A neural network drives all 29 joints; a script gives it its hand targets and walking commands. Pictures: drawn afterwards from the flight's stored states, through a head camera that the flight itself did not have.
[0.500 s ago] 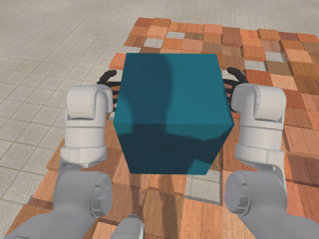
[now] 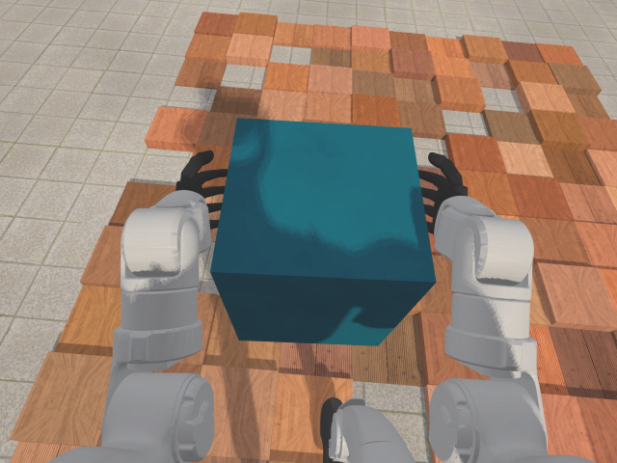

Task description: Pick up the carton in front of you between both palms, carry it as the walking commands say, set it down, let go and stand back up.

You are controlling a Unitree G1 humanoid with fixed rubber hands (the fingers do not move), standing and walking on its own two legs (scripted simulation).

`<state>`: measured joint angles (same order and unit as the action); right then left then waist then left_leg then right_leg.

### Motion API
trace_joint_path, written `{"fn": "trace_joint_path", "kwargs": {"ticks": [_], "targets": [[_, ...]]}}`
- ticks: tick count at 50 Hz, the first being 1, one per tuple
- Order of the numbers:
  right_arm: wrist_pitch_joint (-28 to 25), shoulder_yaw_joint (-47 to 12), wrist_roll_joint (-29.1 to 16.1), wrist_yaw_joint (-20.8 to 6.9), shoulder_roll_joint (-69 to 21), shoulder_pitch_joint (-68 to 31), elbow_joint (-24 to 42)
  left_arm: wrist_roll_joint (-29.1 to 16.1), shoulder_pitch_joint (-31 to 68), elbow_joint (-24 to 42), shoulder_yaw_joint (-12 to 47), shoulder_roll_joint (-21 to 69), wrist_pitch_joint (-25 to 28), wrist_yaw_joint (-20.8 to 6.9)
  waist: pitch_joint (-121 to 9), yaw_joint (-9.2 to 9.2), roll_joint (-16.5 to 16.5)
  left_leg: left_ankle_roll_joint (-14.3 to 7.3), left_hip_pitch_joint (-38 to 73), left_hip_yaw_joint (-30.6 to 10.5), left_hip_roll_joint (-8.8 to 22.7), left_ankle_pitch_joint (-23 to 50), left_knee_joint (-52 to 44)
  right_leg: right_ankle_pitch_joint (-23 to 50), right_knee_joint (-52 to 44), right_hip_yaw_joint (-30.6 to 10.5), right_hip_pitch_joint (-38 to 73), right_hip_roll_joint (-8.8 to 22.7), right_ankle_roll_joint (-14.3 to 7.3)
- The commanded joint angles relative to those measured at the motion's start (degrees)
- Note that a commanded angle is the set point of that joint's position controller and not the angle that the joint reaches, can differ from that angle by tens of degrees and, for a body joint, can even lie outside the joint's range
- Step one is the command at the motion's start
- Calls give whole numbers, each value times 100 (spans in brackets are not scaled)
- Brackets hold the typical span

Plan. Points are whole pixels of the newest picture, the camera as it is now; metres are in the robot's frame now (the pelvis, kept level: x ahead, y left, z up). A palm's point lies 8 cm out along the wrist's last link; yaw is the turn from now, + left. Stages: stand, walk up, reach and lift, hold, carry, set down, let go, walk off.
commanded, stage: carry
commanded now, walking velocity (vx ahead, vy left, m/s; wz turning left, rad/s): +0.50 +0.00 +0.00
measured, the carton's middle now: (316, 245) +0.37 -0.02 +0.03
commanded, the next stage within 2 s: none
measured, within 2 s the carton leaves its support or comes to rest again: neither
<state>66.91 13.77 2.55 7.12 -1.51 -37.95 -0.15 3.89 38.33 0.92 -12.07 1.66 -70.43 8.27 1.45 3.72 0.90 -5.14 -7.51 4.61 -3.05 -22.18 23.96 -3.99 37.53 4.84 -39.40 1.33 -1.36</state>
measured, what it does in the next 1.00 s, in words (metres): goes down: right foot, then left foot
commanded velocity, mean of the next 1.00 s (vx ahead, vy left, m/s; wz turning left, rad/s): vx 0.50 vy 0.00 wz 0.00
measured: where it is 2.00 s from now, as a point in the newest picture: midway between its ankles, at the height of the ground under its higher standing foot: (300, 161)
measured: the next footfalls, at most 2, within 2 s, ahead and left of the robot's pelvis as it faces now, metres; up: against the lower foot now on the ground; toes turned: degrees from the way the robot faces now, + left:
right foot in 0.08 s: +0.24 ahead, -0.07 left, -0.02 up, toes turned -4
left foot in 0.52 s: +0.57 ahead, +0.12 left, -0.01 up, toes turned +8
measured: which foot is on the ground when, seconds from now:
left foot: down 0.00-0.10, up 0.12-0.50, down 0.52-1.00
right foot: up 0.00-0.06, down 0.08-0.58, up 0.60-1.00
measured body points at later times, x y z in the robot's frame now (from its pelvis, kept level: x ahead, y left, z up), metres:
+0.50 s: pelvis +0.36 +0.01 -0.02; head +0.36 +0.00 +0.43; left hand +0.67 +0.18 +0.10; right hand +0.69 -0.13 +0.10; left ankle +0.51 +0.13 -0.73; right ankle +0.20 -0.07 -0.75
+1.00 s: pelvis +0.66 +0.01 -0.02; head +0.62 +0.00 +0.42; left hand +0.93 +0.15 +0.06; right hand +0.94 -0.15 +0.05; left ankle +0.53 +0.11 -0.75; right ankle +0.80 -0.11 -0.75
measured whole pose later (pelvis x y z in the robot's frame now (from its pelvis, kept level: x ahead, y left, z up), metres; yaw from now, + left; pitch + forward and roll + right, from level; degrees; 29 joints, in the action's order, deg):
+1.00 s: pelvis +0.66 +0.01 -0.02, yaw -1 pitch +2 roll +2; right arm 65.4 5.8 7.4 4.8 -7.5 -9.3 10.7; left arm 6.9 7.6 12.6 -5.5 6.5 -67.8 4.6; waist -9.8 0.5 0.8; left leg 0.2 -0.3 8.8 -0.1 -30.5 22.7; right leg -1.6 30.0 7.1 -29.7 5.9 -0.4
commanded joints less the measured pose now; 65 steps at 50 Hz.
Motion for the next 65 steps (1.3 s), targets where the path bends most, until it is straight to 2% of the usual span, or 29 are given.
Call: {"fn": "trace_joint_path", "kwargs": {"ticks": [1, 3, 4, 5, 6, 7, 10, 12, 16, 22, 25, 27, 28, 29, 30, 31, 33, 35, 38, 45, 50, 51, 52, 53, 54, 55, 58, 61, 65], "targets": [[173, -4131, -2759, -1427, -5654, -4259, 754, -2157, 4277, 768, 3849, 5530, 220, -947, -2881, 132, -886, -180, 1993, -460, 1065, 6160, 625, 839, -1205, 573, 1159, -562, -263], [301, -4035, -2764, -1400, -5434, -4257, 630, -2102, 4271, 735, 3660, 5165, 82, -936, -3287, -334, -790, 105, 1167, -113, 1017, 5794, 1905, 1420, -1679, 566, 3244, -399, -349], [372, -3971, -2765, -1392, -5340, -4422, 522, -2053, 4155, 587, 3512, 4977, -3, -950, -3460, -608, -285, 215, -67, -248, 929, 3971, 2777, 1678, -1331, -212, 4561, 386, -389], [454, -3880, -2726, -1397, -5351, -4448, 283, -2034, 4124, 334, 3329, 4767, -92, -954, -3581, -524, 628, 316, -1341, -175, 391, -75, 3532, 4137, -545, -1511, 5707, 1497, -464], [574, -3646, -2647, -1353, -5272, -4323, -37, -1928, 4214, 92, 3146, 4452, -162, -958, -4038, -671, 1518, 566, -3053, -537, -157, -1200, 5331, 3693, -672, -3072, 7034, 2340, -1695], [649, -3607, -2601, -1320, -5184, -4417, 14, -2042, 4017, -5, 3155, 4688, -203, -1002, -4089, -795, 1110, 437, -3494, -723, 66, -884, 5728, 2284, -1022, -3267, 6806, 2145, -1873], [778, -3421, -2432, -1266, -5535, -4669, 103, -2546, 4883, 498, 3346, 5485, -357, -1183, -3145, -626, 31, 406, -3488, -657, 547, -22, 4560, 1937, -1544, -2148, 5384, 1510, -1147], [837, -3253, -2164, -1224, -5741, -4452, 152, -2688, 5054, 754, 3387, 5855, -407, -1278, -3172, -601, 384, 469, -3237, -554, 588, 45, 4137, 1561, -1772, -1994, 5051, 1460, -1152], [814, -3196, -1615, -1145, -5901, -3486, 309, -2659, 4475, 1063, 3463, 6209, -496, -1450, -2934, -633, 394, 595, -3380, -152, 516, 224, 2676, 2340, -1841, -1408, 5145, 1291, -931], [722, -3798, -1310, -1239, -6115, -1928, 787, -2276, 2695, 1182, 3773, 6198, -469, -1723, -2340, -708, 758, 530, -3034, 472, 222, 2207, 997, 3669, -1715, -394, 5251, 777, -567], [661, -4134, -1409, -1384, -6190, -1359, 1158, -2139, 1791, 1313, 3985, 6186, -355, -1804, -2198, -562, 905, 332, -1764, 666, 8, 2799, 66, 3978, -1438, -102, 4853, 781, -388], [581, -4345, -1482, -1479, -6170, -936, 1332, -2070, 1363, 1498, 4131, 6107, -279, -1850, -2571, -417, 766, 328, 10, 948, -38, 2563, -231, 3682, -227, 296, 4237, 650, -111], [516, -4371, -1475, -1524, -6101, -797, 1398, -2089, 1419, 1650, 4238, 6085, -273, -1875, -3105, -248, 29, -70, 1804, 34, 824, 2803, 395, 2266, 1240, 222, 2810, 607, 100], [469, -4404, -1447, -1536, -5936, -453, 1329, -2110, 1172, 1719, 4361, 6069, -267, -1876, -3930, -183, -1111, -983, 3531, -2412, 2312, 2556, 515, 100, 3069, 6, 730, 61, 293], [424, -4514, -1559, -1579, -6217, -196, 1160, -2058, 1081, 1753, 4366, 6009, -234, -1875, -3709, -177, -1505, -1206, 3213, -3402, 2497, 2410, -168, -2529, 3862, -375, -253, -419, 237], [378, -4562, -1716, -1622, -6308, -188, 1375, -2068, 1015, 1772, 4440, 6069, -151, -1861, -3386, -201, -827, -1129, 2737, -3117, 2445, 2177, -211, -2489, 4033, -717, -451, -32, 121], [261, -4711, -1938, -1691, -6542, -290, 1629, -2070, 755, 1919, 4526, 6193, 8, -1838, -2857, -259, -109, -807, 1525, -2341, 2268, 2132, -395, -2060, 3283, -704, -176, 386, 56], [171, -4821, -2100, -1767, -6638, -164, 1669, -2014, 372, 1764, 4589, 6406, 161, -1826, -2640, -327, -380, -474, 565, -1518, 1921, 1103, -851, -1616, 2338, -421, 473, 397, 84], [51, -4897, -2097, -1899, -6566, 370, 1467, -1816, -238, 1581, 4644, 6468, 353, -1778, -2265, -326, -839, -446, 274, -939, 1765, 852, -1200, -1043, 969, -151, 530, 445, 243], [-205, -4944, -1940, -1907, -6044, 494, 1421, -1910, -255, 1635, 4838, 6013, 573, -1791, -1536, -319, -663, -230, 259, -306, 1615, 1062, -1159, 708, -560, 89, 780, 462, 209], [-132, -4715, -1850, -1573, -5167, -686, 1307, -2144, 1002, 1541, 4637, 5095, 481, -1650, -1375, -332, -862, -117, 342, -139, 1606, 1982, -216, -164, -730, 527, 1586, 279, -7], [-90, -4631, -1833, -1490, -4980, -954, 1155, -2163, 1138, 1299, 4497, 4940, 459, -1605, -1566, -528, -710, 11, 141, 105, 1443, 2497, 535, -391, -952, 763, 2328, 54, -28], [-45, -4530, -1804, -1414, -4795, -1090, 966, -2154, 1262, 1029, 4312, 4759, 443, -1561, -2054, -716, -148, 201, -287, 461, 1150, 2516, 1889, -753, -896, 772, 3503, 5, 36], [-5, -4413, -1801, -1337, -4622, -1398, 786, -2125, 1310, 706, 4118, 4567, 413, -1513, -2277, -899, 708, 411, -1219, 531, 864, 1471, 3461, -1759, -1294, -560, 4229, 870, 44], [41, -4325, -1844, -1273, -4617, -1701, 551, -2151, 1545, 483, 3926, 4326, 384, -1453, -2247, -669, 1394, 571, -2361, 167, 243, -735, 4364, -1920, -2008, -2577, 4561, 1795, -212], [55, -4218, -1895, -1213, -4675, -2159, 513, -2246, 2294, 606, 3852, 4280, 443, -1410, -2310, -666, 1819, 519, -3594, -165, 57, -842, 5255, -1931, -2311, -3708, 5094, 2160, -880], [86, -3966, -2124, -1078, -5056, -3142, -63, -2632, 3491, 317, 3751, 4862, 437, -1340, -2312, -601, 487, 257, -3776, -499, 775, 47, 5832, -1377, -1902, -2339, 4161, 1742, -845], [73, -3613, -2156, -1020, -5409, -3672, -644, -2732, 4310, -46, 3518, 5243, 476, -1301, -2449, -535, 600, 283, -3845, -381, 853, 395, 5482, -1090, -1955, -1633, 3888, 1537, -773], [31, -3300, -2177, -1007, -5805, -4178, -1187, -2607, 4708, -680, 3114, 5548, 483, -1278, -2475, -588, 497, 402, -4552, -170, 900, 670, 5001, 582, -1690, -1096, 4374, 1374, -932]]}}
